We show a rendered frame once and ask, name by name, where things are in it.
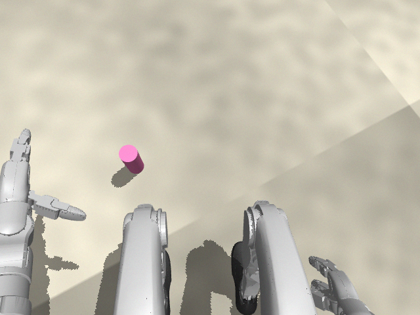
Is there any right robot arm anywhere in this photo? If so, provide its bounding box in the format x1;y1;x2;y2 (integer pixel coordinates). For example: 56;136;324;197
337;298;374;315

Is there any right robot foot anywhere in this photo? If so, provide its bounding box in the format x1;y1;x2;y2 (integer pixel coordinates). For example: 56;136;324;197
231;241;257;315

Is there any left robot arm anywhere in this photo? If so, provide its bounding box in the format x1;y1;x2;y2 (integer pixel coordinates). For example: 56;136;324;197
0;201;35;315

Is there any right robot hand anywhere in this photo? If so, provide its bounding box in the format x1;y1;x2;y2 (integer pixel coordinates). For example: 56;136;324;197
308;256;360;315

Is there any left robot hand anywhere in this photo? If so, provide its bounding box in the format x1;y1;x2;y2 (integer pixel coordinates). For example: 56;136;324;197
0;129;86;221

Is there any can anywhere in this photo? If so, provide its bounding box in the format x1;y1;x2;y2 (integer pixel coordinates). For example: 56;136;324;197
119;145;144;174

